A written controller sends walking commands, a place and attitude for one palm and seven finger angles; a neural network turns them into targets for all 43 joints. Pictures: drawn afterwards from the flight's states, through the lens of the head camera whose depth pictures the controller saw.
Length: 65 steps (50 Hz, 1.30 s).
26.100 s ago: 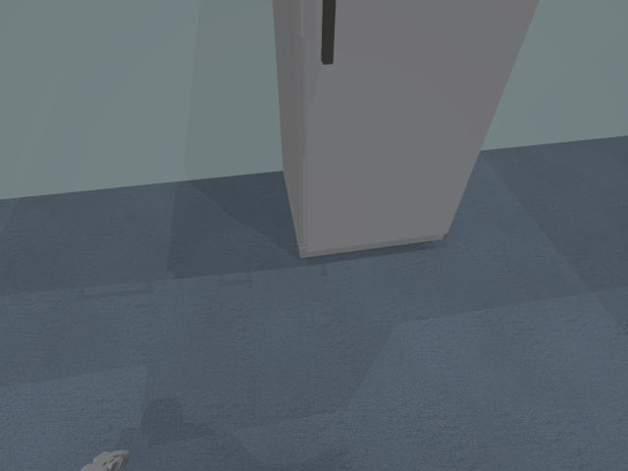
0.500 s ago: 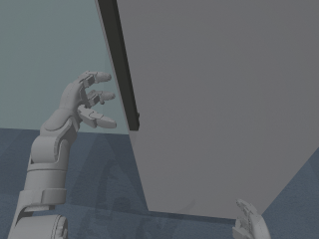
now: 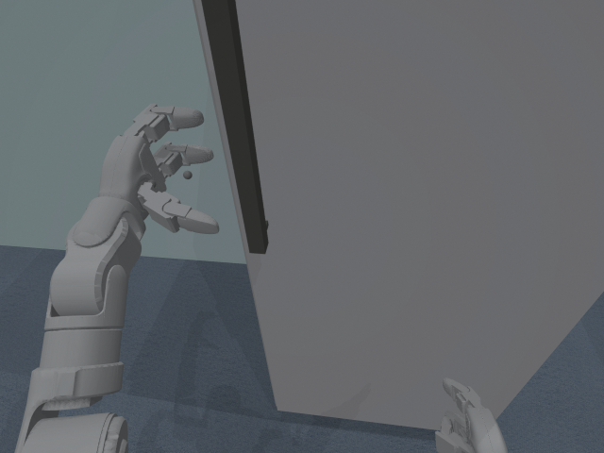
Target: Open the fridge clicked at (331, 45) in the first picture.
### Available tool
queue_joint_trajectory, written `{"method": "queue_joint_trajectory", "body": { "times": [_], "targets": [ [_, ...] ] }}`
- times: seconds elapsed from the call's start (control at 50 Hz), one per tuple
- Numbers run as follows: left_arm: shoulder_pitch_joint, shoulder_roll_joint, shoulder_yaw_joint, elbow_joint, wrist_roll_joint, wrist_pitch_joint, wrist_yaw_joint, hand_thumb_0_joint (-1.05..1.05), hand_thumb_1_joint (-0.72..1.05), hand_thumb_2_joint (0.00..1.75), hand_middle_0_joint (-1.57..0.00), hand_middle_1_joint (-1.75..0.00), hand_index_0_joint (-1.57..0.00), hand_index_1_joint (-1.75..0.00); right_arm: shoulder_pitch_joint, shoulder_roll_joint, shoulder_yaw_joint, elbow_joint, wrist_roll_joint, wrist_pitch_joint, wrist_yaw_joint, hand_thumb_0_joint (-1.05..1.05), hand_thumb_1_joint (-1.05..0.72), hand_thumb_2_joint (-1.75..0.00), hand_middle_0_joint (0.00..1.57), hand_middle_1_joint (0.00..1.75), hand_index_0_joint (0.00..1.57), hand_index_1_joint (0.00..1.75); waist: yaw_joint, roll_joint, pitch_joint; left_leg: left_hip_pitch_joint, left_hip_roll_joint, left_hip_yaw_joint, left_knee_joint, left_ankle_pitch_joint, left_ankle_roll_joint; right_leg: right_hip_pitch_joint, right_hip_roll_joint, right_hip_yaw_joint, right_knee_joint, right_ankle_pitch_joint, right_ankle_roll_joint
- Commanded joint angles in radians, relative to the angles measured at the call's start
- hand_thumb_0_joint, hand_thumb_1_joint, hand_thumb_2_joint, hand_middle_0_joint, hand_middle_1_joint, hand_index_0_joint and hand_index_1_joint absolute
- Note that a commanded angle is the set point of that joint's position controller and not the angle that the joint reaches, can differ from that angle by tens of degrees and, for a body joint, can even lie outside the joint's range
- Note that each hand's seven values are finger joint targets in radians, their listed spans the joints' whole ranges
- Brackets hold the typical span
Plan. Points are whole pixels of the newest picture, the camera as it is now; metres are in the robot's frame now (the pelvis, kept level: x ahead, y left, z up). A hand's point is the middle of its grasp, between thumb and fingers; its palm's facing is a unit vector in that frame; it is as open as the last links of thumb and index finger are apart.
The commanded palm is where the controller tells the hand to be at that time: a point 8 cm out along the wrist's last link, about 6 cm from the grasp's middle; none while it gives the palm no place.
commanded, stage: move the hooked fingers beside the handle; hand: left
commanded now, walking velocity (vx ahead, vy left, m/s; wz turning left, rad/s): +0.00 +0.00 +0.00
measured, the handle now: (247, 141) +0.41 +0.10 +0.25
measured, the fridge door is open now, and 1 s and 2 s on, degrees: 0 0 0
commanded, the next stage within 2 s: feel for the door with the fingertips in 1.88 s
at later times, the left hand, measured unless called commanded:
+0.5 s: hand (187, 196) +0.36 +0.18 +0.21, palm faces +0.02 -1.00 -0.06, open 14.0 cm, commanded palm +0.32 +0.21 +0.23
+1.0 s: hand (181, 181) +0.34 +0.17 +0.24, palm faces -0.01 -1.00 -0.05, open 14.0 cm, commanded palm +0.33 +0.22 +0.24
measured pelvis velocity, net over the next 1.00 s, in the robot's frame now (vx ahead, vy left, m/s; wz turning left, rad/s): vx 0.00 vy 0.00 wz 0.00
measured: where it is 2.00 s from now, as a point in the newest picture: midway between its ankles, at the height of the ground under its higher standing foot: outside the picture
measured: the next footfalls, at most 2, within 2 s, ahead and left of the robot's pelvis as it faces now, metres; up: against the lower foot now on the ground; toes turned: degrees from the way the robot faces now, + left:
none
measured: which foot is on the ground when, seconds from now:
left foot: down 0.00-1.00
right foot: down 0.00-1.00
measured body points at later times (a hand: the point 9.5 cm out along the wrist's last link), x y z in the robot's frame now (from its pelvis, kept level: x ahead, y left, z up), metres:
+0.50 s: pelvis -0.01 +0.00 +0.00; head -0.04 -0.03 +0.45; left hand +0.35 +0.23 +0.21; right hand +0.18 -0.22 -0.09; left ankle -0.04 +0.10 -0.74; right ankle -0.01 -0.10 -0.74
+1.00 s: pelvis +0.00 +0.00 +0.00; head -0.03 -0.03 +0.45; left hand +0.33 +0.22 +0.25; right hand +0.18 -0.23 -0.09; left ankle -0.04 +0.10 -0.74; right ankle -0.01 -0.10 -0.74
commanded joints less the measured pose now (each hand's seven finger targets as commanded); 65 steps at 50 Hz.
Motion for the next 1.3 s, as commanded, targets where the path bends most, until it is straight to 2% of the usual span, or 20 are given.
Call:
{"method": "queue_joint_trajectory", "body": {
  "times": [0.0,0.06,0.16,0.22,0.3,0.36,0.42,0.52,0.58,0.68,0.74,0.84,0.88,0.92,0.98,1.04,1.1,1.16,1.2,1.28],
  "targets": [
    [-0.337,0.174,0.046,0.085,0.008,0.076,0.009,0.00,-0.50,0.30,-0.30,-1.20,-0.30,-1.20,-0.156,-0.121,-0.041,-0.134,0.023,-0.020,-0.003,0.00,-0.90,-0.90,0.20,0.30,0.20,0.30,-0.013,-0.060,-0.026,-0.068,0.048,-0.027,-0.049,0.239,-0.009,-0.019,-0.035,0.022,-0.074,0.235,0.002],
    [-0.359,0.161,0.017,0.029,0.001,0.105,-0.028,0.00,-0.50,0.30,-0.30,-1.20,-0.30,-1.20,-0.158,-0.125,-0.047,-0.168,0.027,-0.013,0.002,0.00,-0.90,-0.90,0.20,0.30,0.20,0.30,-0.020,-0.054,-0.131,-0.040,0.041,-0.029,-0.025,0.269,-0.003,0.010,-0.039,0.026,-0.054,0.279,0.003],
    [-0.525,0.257,0.107,-0.422,-0.032,-0.097,-0.042,0.00,-0.50,0.30,-0.30,-1.20,-0.30,-1.20,-0.197,-0.089,-0.042,-0.235,0.002,-0.059,0.002,0.00,-0.90,-0.90,0.20,0.30,0.20,0.30,0.008,-0.018,-0.427,0.109,0.036,-0.044,0.000,0.458,-0.007,0.165,-0.042,0.037,0.003,0.459,-0.004],
    [-0.494,0.293,0.153,-0.367,-0.029,-0.144,-0.007,0.00,-0.50,0.30,-0.30,-1.20,-0.30,-1.20,-0.184,-0.086,-0.036,-0.199,-0.004,-0.072,-0.002,0.00,-0.90,-0.90,0.20,0.30,0.20,0.30,0.010,-0.003,-0.363,0.096,0.045,-0.042,-0.012,0.437,-0.016,0.141,-0.038,0.033,-0.012,0.420,-0.002],
    [-0.410,0.210,0.077,-0.034,-0.002,-0.003,0.015,0.00,-0.50,0.30,-0.30,-1.20,-0.30,-1.20,-0.174,-0.109,-0.036,-0.142,0.015,-0.045,-0.008,0.00,-0.90,-0.90,0.20,0.30,0.20,0.30,-0.014,-0.046,-0.066,-0.043,0.047,-0.030,-0.047,0.233,-0.006,-0.003,-0.036,0.028,-0.076,0.227,0.004],
    [-0.360,0.167,0.018,0.132,0.005,0.100,0.000,0.00,-0.50,0.30,-0.30,-1.20,-0.30,-1.20,-0.153,-0.126,-0.040,-0.131,0.030,-0.025,-0.006,0.00,-0.90,-0.90,0.20,0.30,0.20,0.30,-0.027,-0.053,0.005,-0.097,0.044,-0.038,-0.051,0.149,-0.005,-0.060,-0.037,0.029,-0.093,0.125,0.007],
    [-0.428,0.179,0.019,0.025,-0.004,0.077,-0.031,0.00,-0.50,0.30,-0.30,-1.20,-0.30,-1.20,-0.161,-0.125,-0.048,-0.169,0.027,-0.025,-0.001,0.00,-0.90,-0.90,0.20,0.30,0.20,0.30,-0.025,-0.074,-0.162,-0.043,0.039,-0.039,-0.028,0.217,0.003,0.010,-0.041,0.034,-0.066,0.207,0.006],
    [-0.644,0.238,0.066,-0.379,-0.027,-0.147,-0.023,0.00,-0.50,0.30,-0.30,-1.20,-0.30,-1.20,-0.190,-0.085,-0.038,-0.212,0.002,-0.078,-0.005,0.00,-0.90,-0.90,0.20,0.30,0.20,0.30,-0.010,0.027,-0.421,0.133,0.041,-0.056,-0.011,0.398,-0.009,0.121,-0.037,0.040,-0.016,0.361,-0.007],
    [-0.564,0.276,0.122,-0.247,-0.014,-0.152,0.021,0.00,-0.50,0.30,-0.30,-1.20,-0.30,-1.20,-0.166,-0.093,-0.039,-0.167,-0.005,-0.080,-0.004,0.00,-0.90,-0.90,0.20,0.30,0.20,0.30,0.005,0.014,-0.335,0.095,0.049,-0.049,-0.024,0.377,-0.019,0.103,-0.034,0.034,-0.035,0.342,-0.003],
    [-0.338,0.212,0.088,0.230,0.017,0.081,0.046,0.00,-0.50,0.30,-0.30,-1.20,-0.30,-1.20,-0.138,-0.131,-0.047,-0.113,0.021,-0.013,-0.002,0.00,-0.90,-0.90,0.20,0.30,0.20,0.30,0.001,-0.152,0.010,-0.122,0.048,-0.029,-0.063,0.170,-0.003,-0.023,-0.035,0.029,-0.102,0.147,0.009],
    [-0.339,0.225,0.085,0.120,0.015,0.115,0.015,0.00,-0.50,0.30,-0.30,-1.20,-0.30,-1.20,-0.156,-0.129,-0.053,-0.171,0.027,0.001,0.007,0.00,-0.90,-0.90,0.20,0.30,0.20,0.30,0.005,-0.097,-0.128,-0.086,0.039,-0.016,-0.043,0.239,0.002,0.044,-0.044,0.040,-0.074,0.243,0.010],
    [-0.550,0.296,0.127,-0.370,-0.018,-0.118,-0.033,0.00,-0.50,0.30,-0.30,-1.20,-0.30,-1.20,-0.183,-0.093,-0.047,-0.243,0.009,-0.046,0.002,0.00,-0.90,-0.90,0.20,0.30,0.20,0.30,0.002,-0.015,-0.427,0.078,0.036,-0.023,-0.011,0.423,0.008,0.191,-0.044,0.053,-0.013,0.460,0.002],
    [-0.567,0.332,0.153,-0.418,-0.025,-0.179,-0.031,0.00,-0.50,0.30,-0.30,-1.20,-0.30,-1.20,-0.174,-0.088,-0.041,-0.224,0.002,-0.067,-0.003,0.00,-0.90,-0.90,0.20,0.30,0.20,0.30,-0.001,0.009,-0.421,0.116,0.043,-0.030,-0.010,0.454,0.001,0.180,-0.040,0.048,-0.017,0.469,0.003],
    [-0.551,0.268,0.106,-0.333,-0.020,-0.170,-0.029,0.00,-0.50,0.30,-0.30,-1.20,-0.30,-1.20,-0.169,-0.088,-0.042,-0.195,0.005,-0.078,-0.010,0.00,-0.90,-0.90,0.20,0.30,0.20,0.30,-0.014,0.057,-0.349,0.115,0.045,-0.026,-0.011,0.426,-0.004,0.128,-0.037,0.042,-0.028,0.432,0.002],
    [-0.426,0.214,0.073,-0.030,-0.009,-0.042,-0.020,0.00,-0.50,0.30,-0.30,-1.20,-0.30,-1.20,-0.148,-0.116,-0.047,-0.136,0.019,-0.062,-0.014,0.00,-0.90,-0.90,0.20,0.30,0.20,0.30,-0.020,-0.021,-0.104,0.002,0.048,-0.031,-0.034,0.277,-0.004,0.005,-0.032,0.028,-0.075,0.286,0.002],
    [-0.347,0.131,-0.011,0.128,-0.006,0.088,-0.029,0.00,-0.50,0.30,-0.30,-1.20,-0.30,-1.20,-0.140,-0.130,-0.047,-0.128,0.034,-0.035,-0.009,0.00,-0.90,-0.90,0.20,0.30,0.20,0.30,-0.031,-0.048,0.001,-0.080,0.043,-0.034,-0.041,0.187,-0.002,-0.061,-0.034,0.027,-0.089,0.184,0.009],
    [-0.369,0.146,0.008,0.021,-0.011,0.091,-0.029,0.00,-0.50,0.30,-0.30,-1.20,-0.30,-1.20,-0.155,-0.129,-0.055,-0.167,0.029,-0.024,0.004,0.00,-0.90,-0.90,0.20,0.30,0.20,0.30,-0.016,-0.077,-0.151,-0.036,0.041,-0.040,-0.026,0.247,0.000,-0.003,-0.036,0.024,-0.059,0.240,0.006],
    [-0.535,0.200,0.055,-0.301,-0.022,-0.027,-0.016,0.00,-0.50,0.30,-0.30,-1.20,-0.30,-1.20,-0.195,-0.100,-0.050,-0.226,0.011,-0.048,0.008,0.00,-0.90,-0.90,0.20,0.30,0.20,0.30,0.000,-0.081,-0.378,0.063,0.033,-0.043,-0.004,0.390,0.003,0.130,-0.040,0.035,-0.011,0.400,0.003],
    [-0.553,0.312,0.156,-0.383,-0.021,-0.115,0.010,0.00,-0.50,0.30,-0.30,-1.20,-0.30,-1.20,-0.190,-0.092,-0.043,-0.221,-0.004,-0.057,0.006,0.00,-0.90,-0.90,0.20,0.30,0.20,0.30,0.018,-0.049,-0.429,0.084,0.037,-0.043,-0.008,0.440,-0.003,0.176,-0.039,0.042,-0.003,0.441,0.001],
    [-0.472,0.316,0.177,-0.265,0.008,-0.117,0.044,0.00,-0.50,0.30,-0.30,-1.20,-0.30,-1.20,-0.165,-0.089,-0.044,-0.184,-0.005,-0.052,0.006,0.00,-0.90,-0.90,0.20,0.30,0.20,0.30,0.021,-0.010,-0.339,0.064,0.047,-0.026,-0.014,0.454,-0.011,0.157,-0.039,0.035,-0.015,0.453,-0.001]
  ]
}}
